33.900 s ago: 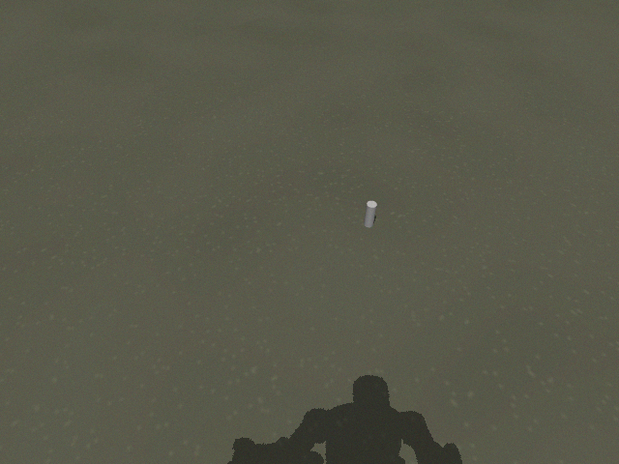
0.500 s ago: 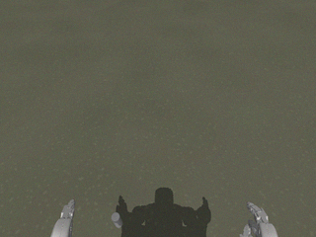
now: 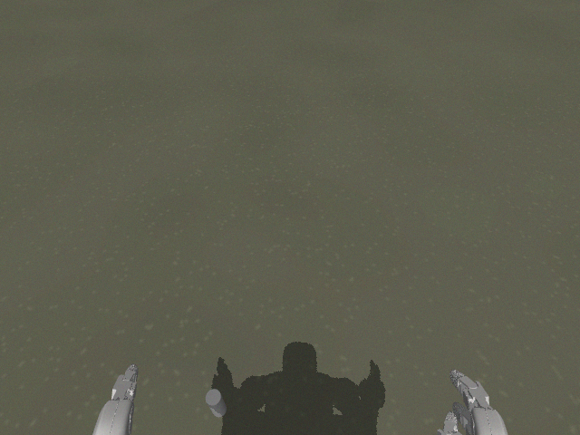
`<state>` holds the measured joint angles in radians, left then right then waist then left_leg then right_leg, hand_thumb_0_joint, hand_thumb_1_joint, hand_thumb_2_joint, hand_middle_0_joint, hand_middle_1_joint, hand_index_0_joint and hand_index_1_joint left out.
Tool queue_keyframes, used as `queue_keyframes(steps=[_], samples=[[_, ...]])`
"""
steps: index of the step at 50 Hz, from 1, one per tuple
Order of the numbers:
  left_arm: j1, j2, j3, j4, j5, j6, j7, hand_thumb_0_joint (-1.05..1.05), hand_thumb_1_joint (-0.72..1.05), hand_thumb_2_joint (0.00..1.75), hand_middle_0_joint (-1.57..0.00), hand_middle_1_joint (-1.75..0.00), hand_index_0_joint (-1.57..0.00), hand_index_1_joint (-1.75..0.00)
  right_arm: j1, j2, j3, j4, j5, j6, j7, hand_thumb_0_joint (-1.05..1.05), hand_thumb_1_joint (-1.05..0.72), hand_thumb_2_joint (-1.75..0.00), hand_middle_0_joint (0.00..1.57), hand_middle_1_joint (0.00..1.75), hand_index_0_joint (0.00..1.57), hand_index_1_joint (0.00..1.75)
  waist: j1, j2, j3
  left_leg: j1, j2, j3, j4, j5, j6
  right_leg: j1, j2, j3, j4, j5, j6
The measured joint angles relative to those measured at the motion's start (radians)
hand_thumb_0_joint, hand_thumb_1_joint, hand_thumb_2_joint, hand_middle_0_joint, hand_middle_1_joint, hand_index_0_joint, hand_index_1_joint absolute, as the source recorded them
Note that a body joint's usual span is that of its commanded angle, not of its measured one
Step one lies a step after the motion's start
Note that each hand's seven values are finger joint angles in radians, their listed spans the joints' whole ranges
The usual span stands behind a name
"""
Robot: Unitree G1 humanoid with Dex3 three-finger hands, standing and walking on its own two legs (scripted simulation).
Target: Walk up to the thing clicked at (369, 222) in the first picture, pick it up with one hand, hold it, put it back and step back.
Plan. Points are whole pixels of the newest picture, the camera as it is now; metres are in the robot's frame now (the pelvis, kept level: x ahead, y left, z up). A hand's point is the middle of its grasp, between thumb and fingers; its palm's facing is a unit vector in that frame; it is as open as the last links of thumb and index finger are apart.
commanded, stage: home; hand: left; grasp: from the side
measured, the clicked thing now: (216, 403) +0.36 +0.23 -0.66
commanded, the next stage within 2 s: stand in 0.32 s
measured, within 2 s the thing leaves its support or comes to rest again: neither
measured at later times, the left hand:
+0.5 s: hand (157, 432) +0.17 +0.19 -0.06, palm faces +0.10 -0.96 -0.28, open 17.3 cm
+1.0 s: hand out of the picture +0.11 +0.24 -0.11, palm faces -0.02 -0.94 -0.34, open 7.9 cm
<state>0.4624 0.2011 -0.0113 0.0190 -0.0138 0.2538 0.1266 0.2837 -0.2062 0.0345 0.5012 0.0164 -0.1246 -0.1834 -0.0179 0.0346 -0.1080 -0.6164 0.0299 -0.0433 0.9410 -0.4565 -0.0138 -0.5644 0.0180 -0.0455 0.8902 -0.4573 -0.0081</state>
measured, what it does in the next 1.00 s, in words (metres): stands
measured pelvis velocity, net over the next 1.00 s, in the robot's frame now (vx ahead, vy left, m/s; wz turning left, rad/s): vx -0.01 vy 0.01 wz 0.00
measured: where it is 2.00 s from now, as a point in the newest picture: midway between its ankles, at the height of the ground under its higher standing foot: outside the picture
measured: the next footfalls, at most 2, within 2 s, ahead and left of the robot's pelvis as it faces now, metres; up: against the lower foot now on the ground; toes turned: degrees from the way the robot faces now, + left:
none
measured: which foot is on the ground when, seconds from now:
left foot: down 0.00-1.00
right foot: down 0.00-1.00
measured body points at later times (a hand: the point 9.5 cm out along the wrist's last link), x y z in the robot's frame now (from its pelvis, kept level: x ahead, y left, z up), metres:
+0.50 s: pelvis +0.00 +0.01 +0.00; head +0.02 +0.01 +0.45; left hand +0.16 +0.24 -0.04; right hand +0.16 -0.23 -0.07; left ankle +0.01 +0.12 -0.69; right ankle +0.00 -0.12 -0.69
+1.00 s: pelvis -0.01 +0.01 +0.03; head +0.00 +0.01 +0.48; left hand +0.10 +0.29 -0.08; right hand +0.10 -0.28 -0.09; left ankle +0.01 +0.12 -0.69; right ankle +0.00 -0.12 -0.69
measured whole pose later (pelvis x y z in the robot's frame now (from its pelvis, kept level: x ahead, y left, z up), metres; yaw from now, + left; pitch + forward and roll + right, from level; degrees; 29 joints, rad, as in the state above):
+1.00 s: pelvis -0.01 +0.01 +0.03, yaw +0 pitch +0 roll +0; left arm 0.24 0.32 0.02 0.73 0.05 0.01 0.02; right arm 0.20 -0.30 -0.04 0.86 -0.05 -0.02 -0.02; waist 0.01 -0.01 0.02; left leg -0.37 0.00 -0.01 0.72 -0.35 0.01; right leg -0.35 -0.02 -0.01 0.72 -0.38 0.00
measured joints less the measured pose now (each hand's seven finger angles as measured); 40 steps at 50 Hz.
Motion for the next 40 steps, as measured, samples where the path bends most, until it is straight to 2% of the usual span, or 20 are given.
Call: queue_keyframes(steps=[25, 30, 36, 38, 40], samples=[[0.000, 0.001, 0.000, 0.000, 0.002, 0.003, 0.003, -0.01, -0.53, 0.07, -0.07, -0.08, -0.07, -0.08, 0.000, 0.001, -0.001, 0.001, -0.003, 0.001, 0.005, 0.01, -0.90, -0.90, 0.20, 0.30, 0.21, 0.30, 0.001, 0.002, -0.002, 0.011, -0.002, 0.004, -0.001, -0.007, 0.007, 0.013, -0.002, 0.004, -0.009, -0.002, 0.007], [-0.001, 0.000, 0.000, 0.002, 0.002, 0.003, 0.003, -0.01, -0.35, 0.24, -0.13, -0.18, -0.13, -0.18, 0.000, 0.000, -0.001, 0.003, -0.003, 0.002, 0.005, 0.01, -0.90, -0.90, 0.20, 0.30, 0.21, 0.30, 0.001, 0.001, -0.001, 0.011, -0.003, 0.004, -0.002, -0.004, 0.007, 0.014, -0.003, 0.004, -0.009, 0.000, 0.007], [-0.002, 0.000, -0.002, 0.005, 0.002, 0.003, 0.002, 0.00, 0.03, 0.58, -0.18, -0.26, -0.18, -0.26, -0.001, -0.002, -0.002, 0.001, -0.003, 0.000, 0.005, 0.01, -0.90, -0.90, 0.20, 0.30, 0.21, 0.30, 0.000, 0.001, -0.001, 0.008, -0.003, 0.004, -0.003, -0.001, 0.006, 0.010, -0.003, 0.004, -0.008, 0.003, 0.006], [-0.065, 0.017, -0.007, 0.124, 0.048, -0.078, -0.027, 0.00, 0.17, 0.67, -0.19, -0.27, -0.19, -0.27, -0.036, -0.009, -0.010, 0.065, -0.056, 0.010, 0.037, 0.01, -0.90, -0.90, 0.20, 0.30, 0.20, 0.30, 0.014, -0.012, 0.043, 0.052, -0.009, 0.014, -0.025, 0.011, 0.010, 0.045, -0.010, 0.013, -0.015, 0.007, 0.004], [-0.143, 0.044, -0.006, 0.283, 0.078, -0.141, -0.061, 0.00, 0.32, 0.74, -0.19, -0.28, -0.19, -0.28, -0.078, -0.028, -0.009, 0.156, -0.088, 0.050, 0.083, 0.01, -0.90, -0.90, 0.21, 0.30, 0.21, 0.30, 0.029, -0.033, 0.071, 0.094, -0.019, 0.025, -0.060, 0.029, 0.013, 0.075, -0.019, 0.023, -0.028, 0.016, 0.001]])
